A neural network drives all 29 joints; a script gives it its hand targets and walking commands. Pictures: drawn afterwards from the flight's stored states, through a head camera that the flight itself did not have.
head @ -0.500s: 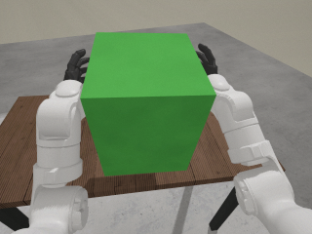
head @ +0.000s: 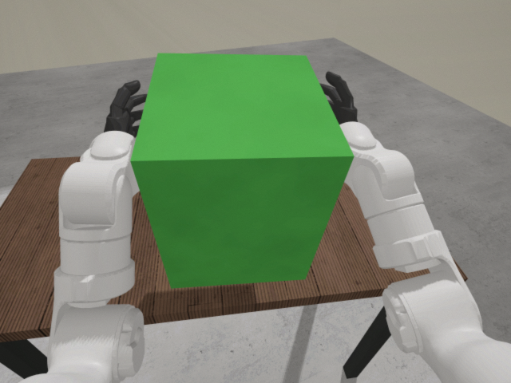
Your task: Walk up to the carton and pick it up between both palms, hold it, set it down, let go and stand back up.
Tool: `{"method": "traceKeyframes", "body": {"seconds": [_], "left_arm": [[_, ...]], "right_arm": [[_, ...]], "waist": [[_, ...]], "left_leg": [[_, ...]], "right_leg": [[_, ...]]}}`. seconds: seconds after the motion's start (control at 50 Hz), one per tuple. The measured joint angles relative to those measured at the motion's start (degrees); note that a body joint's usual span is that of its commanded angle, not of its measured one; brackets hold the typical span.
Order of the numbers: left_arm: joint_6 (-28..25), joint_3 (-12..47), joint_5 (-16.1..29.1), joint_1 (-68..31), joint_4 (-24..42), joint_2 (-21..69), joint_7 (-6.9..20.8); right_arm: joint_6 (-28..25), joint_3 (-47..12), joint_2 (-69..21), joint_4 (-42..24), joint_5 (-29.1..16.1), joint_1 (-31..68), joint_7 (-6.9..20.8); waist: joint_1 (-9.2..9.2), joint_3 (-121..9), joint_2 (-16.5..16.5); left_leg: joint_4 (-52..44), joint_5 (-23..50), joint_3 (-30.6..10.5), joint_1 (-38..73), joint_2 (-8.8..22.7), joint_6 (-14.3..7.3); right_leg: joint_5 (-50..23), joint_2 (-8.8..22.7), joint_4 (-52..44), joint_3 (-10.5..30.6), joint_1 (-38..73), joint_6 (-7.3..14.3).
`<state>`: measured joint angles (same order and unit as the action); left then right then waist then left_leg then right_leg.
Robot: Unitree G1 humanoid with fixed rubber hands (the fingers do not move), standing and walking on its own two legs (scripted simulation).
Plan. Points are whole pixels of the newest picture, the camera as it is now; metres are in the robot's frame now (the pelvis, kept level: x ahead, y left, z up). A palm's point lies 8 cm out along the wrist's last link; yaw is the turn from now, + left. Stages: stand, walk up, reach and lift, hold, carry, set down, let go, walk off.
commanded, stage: set down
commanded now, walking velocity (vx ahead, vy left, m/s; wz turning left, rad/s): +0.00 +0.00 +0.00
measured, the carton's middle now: (237, 174) +0.34 +0.02 +0.20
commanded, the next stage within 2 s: none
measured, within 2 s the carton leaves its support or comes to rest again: rests again in 1.68 s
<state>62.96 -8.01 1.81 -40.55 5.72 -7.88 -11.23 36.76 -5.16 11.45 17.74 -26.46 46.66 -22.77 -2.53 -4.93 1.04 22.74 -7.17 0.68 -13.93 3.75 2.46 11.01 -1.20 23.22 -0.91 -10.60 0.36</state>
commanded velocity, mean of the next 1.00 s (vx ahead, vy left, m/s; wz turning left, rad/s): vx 0.00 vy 0.00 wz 0.00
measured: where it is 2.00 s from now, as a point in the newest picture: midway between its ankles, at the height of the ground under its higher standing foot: outside the picture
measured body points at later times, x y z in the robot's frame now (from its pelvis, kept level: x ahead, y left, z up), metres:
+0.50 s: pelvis +0.02 +0.00 +0.00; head +0.01 +0.01 +0.45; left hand +0.41 +0.16 +0.22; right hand +0.43 -0.14 +0.23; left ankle +0.06 +0.15 -0.74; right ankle +0.02 -0.11 -0.74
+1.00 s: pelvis +0.02 +0.00 +0.00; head +0.00 +0.01 +0.45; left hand +0.40 +0.17 +0.21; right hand +0.43 -0.13 +0.22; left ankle +0.06 +0.15 -0.74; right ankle +0.02 -0.11 -0.74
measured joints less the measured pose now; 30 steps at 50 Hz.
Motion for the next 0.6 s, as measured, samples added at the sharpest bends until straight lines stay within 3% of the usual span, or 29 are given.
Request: {"method": "traceKeyframes", "body": {"seconds": [0.12, 0.3, 0.46, 0.6], "left_arm": [[-2.2, 0.0, 0.0, -0.1, -0.2, -0.1, 0.1], [-11.7, -0.1, 0.1, -3.7, -11.6, -0.6, -1.3], [-14.1, -0.1, 0.2, -1.4, -11.1, -0.4, -1.4], [-13.4, 0.6, 0.2, 7.2, -3.0, 0.7, -0.4]], "right_arm": [[-2.1, 0.0, 0.0, 0.0, 0.0, 0.0, -1.4], [-7.1, 0.0, 0.2, 5.2, 0.0, 1.8, -1.0], [-9.8, -1.0, 0.0, 5.2, -0.1, 1.0, -0.8], [-12.8, -4.6, -0.2, 4.8, -0.1, -2.4, -0.2]], "waist": [[0.0, 0.0, 0.4], [0.0, 1.1, 0.8], [0.02, 2.4, 0.2], [0.01, 2.5, -0.7]], "left_leg": [[0.0, 0.0, 0.0, 0.1, 0.0, 0.0], [0.0, -0.2, 0.0, 0.1, 0.0, 0.0], [0.0, -1.2, 0.0, 0.1, 0.1, 0.0], [0.0, -1.9, -0.1, 0.1, 0.6, 0.2]], "right_leg": [[-0.1, 0.0, 0.0, 0.0, 0.1, 0.0], [0.2, 0.0, 0.0, 0.0, 0.1, 0.0], [0.9, -0.2, -0.6, 0.0, 0.3, 0.0], [1.0, -0.6, -1.6, 0.0, 0.8, 0.0]]}}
